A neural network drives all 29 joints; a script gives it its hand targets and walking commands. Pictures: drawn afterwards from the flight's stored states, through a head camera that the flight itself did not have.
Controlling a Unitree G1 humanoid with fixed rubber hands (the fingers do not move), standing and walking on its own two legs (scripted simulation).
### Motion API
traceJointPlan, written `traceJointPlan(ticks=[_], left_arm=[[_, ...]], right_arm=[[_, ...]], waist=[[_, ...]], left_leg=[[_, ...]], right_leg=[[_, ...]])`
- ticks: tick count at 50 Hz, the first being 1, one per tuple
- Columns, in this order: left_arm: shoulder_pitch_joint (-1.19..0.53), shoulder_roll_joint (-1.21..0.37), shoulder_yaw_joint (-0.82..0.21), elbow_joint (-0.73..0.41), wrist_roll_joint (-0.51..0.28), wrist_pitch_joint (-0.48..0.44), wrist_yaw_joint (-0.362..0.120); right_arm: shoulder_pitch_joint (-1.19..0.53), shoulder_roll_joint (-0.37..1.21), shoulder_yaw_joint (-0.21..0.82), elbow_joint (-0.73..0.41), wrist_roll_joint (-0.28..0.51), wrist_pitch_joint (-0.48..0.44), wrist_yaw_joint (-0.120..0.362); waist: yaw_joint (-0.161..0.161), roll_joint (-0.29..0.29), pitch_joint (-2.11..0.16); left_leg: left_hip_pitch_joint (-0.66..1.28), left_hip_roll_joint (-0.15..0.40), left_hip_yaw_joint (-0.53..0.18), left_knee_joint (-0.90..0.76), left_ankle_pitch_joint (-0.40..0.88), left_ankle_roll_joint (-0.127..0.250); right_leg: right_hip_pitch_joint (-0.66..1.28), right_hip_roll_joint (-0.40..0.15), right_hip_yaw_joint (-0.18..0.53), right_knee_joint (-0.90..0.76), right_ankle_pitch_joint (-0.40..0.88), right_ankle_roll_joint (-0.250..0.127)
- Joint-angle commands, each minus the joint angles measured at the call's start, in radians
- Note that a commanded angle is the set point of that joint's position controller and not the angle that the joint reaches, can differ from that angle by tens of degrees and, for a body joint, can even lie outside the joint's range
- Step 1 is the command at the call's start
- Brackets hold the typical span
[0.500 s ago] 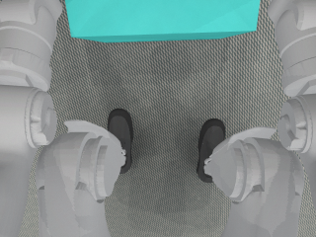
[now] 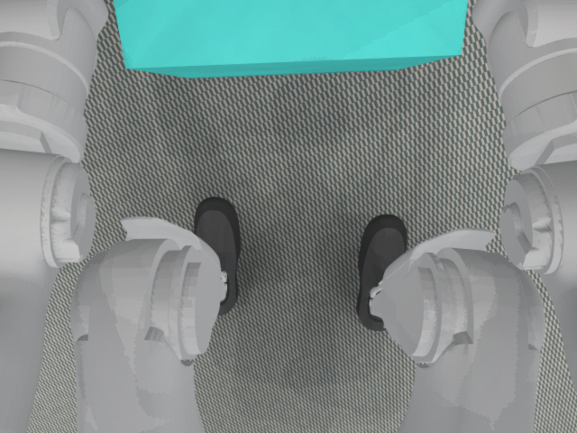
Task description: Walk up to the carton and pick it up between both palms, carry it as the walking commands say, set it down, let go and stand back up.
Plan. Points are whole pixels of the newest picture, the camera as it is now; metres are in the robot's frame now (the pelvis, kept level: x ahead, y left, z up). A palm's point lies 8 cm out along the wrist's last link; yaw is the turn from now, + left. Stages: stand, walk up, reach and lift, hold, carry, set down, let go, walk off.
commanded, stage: reach and lift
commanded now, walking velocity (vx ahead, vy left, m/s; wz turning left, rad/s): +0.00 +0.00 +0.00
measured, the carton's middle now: out of the picture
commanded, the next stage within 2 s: none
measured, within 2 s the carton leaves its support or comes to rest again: leaves its support in 0.56 s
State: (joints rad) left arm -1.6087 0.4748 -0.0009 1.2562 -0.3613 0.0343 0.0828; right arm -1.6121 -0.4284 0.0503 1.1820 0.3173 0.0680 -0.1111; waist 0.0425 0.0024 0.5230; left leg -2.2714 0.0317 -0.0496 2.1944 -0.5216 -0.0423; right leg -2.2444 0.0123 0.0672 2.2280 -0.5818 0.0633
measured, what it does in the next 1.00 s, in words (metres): stands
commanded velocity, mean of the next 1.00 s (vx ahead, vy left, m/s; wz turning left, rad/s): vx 0.00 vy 0.00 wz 0.00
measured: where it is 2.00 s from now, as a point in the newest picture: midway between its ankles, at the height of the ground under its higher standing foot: (298, 281)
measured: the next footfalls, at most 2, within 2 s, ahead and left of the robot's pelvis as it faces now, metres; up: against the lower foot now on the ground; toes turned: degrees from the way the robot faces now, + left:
none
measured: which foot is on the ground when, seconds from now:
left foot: down 0.00-1.00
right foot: down 0.00-1.00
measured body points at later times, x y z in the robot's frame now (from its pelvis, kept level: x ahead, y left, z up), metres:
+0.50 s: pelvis +0.00 +0.00 -0.01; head +0.39 +0.01 +0.21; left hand +0.56 +0.23 -0.20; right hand +0.58 -0.15 -0.20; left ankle +0.13 +0.14 -0.33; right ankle +0.11 -0.14 -0.33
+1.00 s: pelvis -0.01 +0.00 +0.02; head +0.37 +0.02 +0.25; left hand +0.57 +0.24 -0.13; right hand +0.58 -0.15 -0.14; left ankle +0.13 +0.14 -0.33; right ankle +0.11 -0.14 -0.33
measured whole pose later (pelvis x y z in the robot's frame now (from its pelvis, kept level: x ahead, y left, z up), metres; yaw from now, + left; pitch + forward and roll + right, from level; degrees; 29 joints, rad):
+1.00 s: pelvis -0.01 +0.00 +0.02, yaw -1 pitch +31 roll -1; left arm -1.60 0.47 0.11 1.03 -0.22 0.29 0.09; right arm -1.56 -0.39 -0.15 0.96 0.18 0.28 -0.11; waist 0.06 -0.02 0.53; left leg -2.17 -0.03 -0.10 2.12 -0.50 -0.08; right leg -2.13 0.05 0.06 2.14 -0.56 0.08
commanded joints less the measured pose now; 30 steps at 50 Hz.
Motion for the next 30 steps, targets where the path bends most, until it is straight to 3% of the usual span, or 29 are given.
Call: traceJointPlan(ticks=[1,3,6,8,11,12,14,18,19,20,22,23,25,27,28,29,30], left_arm=[[-0.548,-0.569,-0.124,-0.325,-0.001,0.001,-0.169],[-0.562,-0.648,-0.118,-0.325,0.002,0.020,-0.192],[-0.576,-0.715,-0.135,-0.364,-0.003,0.030,-0.222],[-0.548,-0.730,-0.133,-0.358,0.016,0.041,-0.234],[-0.531,-0.786,-0.145,-0.364,0.010,0.059,-0.252],[-0.509,-0.806,-0.153,-0.347,0.013,0.061,-0.258],[-0.552,-0.814,-0.172,-0.405,-0.006,0.057,-0.253],[-0.564,-0.798,-0.150,-0.407,0.003,0.066,-0.256],[-0.563,-0.816,-0.173,-0.429,-0.015,0.067,-0.258],[-0.578,-0.820,-0.167,-0.417,-0.006,0.070,-0.257],[-0.596,-0.820,-0.186,-0.476,-0.031,0.067,-0.243],[-0.627,-0.815,-0.207,-0.533,-0.042,0.065,-0.239],[-0.624,-0.823,-0.189,-0.539,-0.040,0.072,-0.218],[-0.645,-0.810,-0.195,-0.587,-0.048,0.068,-0.209],[-0.646,-0.790,-0.201,-0.600,-0.046,0.073,-0.207],[-0.674,-0.809,-0.209,-0.629,-0.051,0.078,-0.200],[-0.703,-0.822,-0.201,-0.660,-0.066,0.079,-0.196]], right_arm=[[-0.515,0.578,0.130,-0.274,0.003,-0.013,0.171],[-0.529,0.659,0.131,-0.283,-0.013,0.002,0.193],[-0.555,0.718,0.129,-0.324,-0.018,0.003,0.214],[-0.529,0.768,0.136,-0.302,-0.017,0.021,0.224],[-0.538,0.770,0.118,-0.325,-0.021,0.021,0.239],[-0.536,0.795,0.137,-0.340,-0.020,0.021,0.243],[-0.542,0.804,0.129,-0.345,-0.018,0.025,0.242],[-0.557,0.813,0.130,-0.344,-0.011,0.035,0.245],[-0.543,0.813,0.128,-0.358,-0.014,0.042,0.245],[-0.547,0.811,0.127,-0.352,-0.018,0.045,0.240],[-0.612,0.799,0.160,-0.449,-0.003,0.037,0.229],[-0.619,0.816,0.191,-0.499,0.024,0.034,0.226],[-0.686,0.796,0.192,-0.553,0.055,0.029,0.220],[-0.665,0.840,0.200,-0.552,0.059,0.042,0.209],[-0.665,0.819,0.187,-0.538,0.056,0.043,0.207],[-0.697,0.815,0.191,-0.604,0.073,0.043,0.203],[-0.709,0.819,0.202,-0.618,0.072,0.049,0.200]], waist=[[0.026,-0.053,-1.390],[0.021,-0.074,-1.372],[0.019,-0.079,-1.372],[0.036,-0.057,-1.376],[0.027,-0.033,-1.354],[0.031,-0.051,-1.371],[0.020,-0.036,-1.394],[0.039,-0.040,-1.385],[0.023,-0.041,-1.424],[0.034,-0.037,-1.428],[0.022,-0.038,-1.577],[0.034,-0.044,-1.669],[0.052,-0.018,-1.754],[0.070,-0.050,-1.825],[0.054,-0.038,-1.810],[0.051,-0.019,-1.892],[0.053,-0.043,-1.951]], left_leg=[[0.709,-0.078,0.126,-0.108,0.404,0.009],[0.699,-0.078,0.129,-0.104,0.387,0.015],[0.659,-0.083,0.139,-0.092,0.411,0.015],[0.653,-0.079,0.152,-0.092,0.395,0.014],[0.658,-0.080,0.149,-0.088,0.410,0.012],[0.648,-0.085,0.148,-0.079,0.429,0.018],[0.668,-0.086,0.152,-0.090,0.436,0.012],[0.639,-0.081,0.159,-0.089,0.386,0.019],[0.656,-0.082,0.154,-0.083,0.406,0.019],[0.668,-0.085,0.155,-0.088,0.409,0.013],[0.745,-0.081,0.150,-0.081,0.471,0.015],[0.790,-0.088,0.153,-0.077,0.508,0.017],[0.861,-0.088,0.158,-0.083,0.546,0.019],[0.877,-0.090,0.168,-0.090,0.548,0.018],[0.867,-0.092,0.162,-0.106,0.521,0.020],[0.954,-0.094,0.153,-0.097,0.577,0.018],[0.962,-0.098,0.158,-0.094,0.576,0.018]], right_leg=[[0.611,0.053,-0.143,-0.125,0.360,-0.024],[0.596,0.054,-0.145,-0.134,0.327,-0.026],[0.614,0.065,-0.144,-0.118,0.387,-0.034],[0.611,0.067,-0.141,-0.127,0.371,-0.034],[0.592,0.072,-0.136,-0.134,0.377,-0.041],[0.609,0.070,-0.137,-0.124,0.404,-0.041],[0.609,0.074,-0.145,-0.119,0.409,-0.040],[0.614,0.073,-0.138,-0.129,0.371,-0.040],[0.631,0.071,-0.141,-0.119,0.392,-0.047],[0.631,0.077,-0.140,-0.122,0.388,-0.047],[0.697,0.073,-0.144,-0.114,0.440,-0.046],[0.752,0.079,-0.141,-0.110,0.491,-0.046],[0.739,0.079,-0.152,-0.106,0.493,-0.039],[0.809,0.088,-0.150,-0.121,0.514,-0.035],[0.782,0.087,-0.163,-0.122,0.481,-0.036],[0.774,0.089,-0.165,-0.119,0.511,-0.035],[0.835,0.089,-0.150,-0.137,0.517,-0.035]])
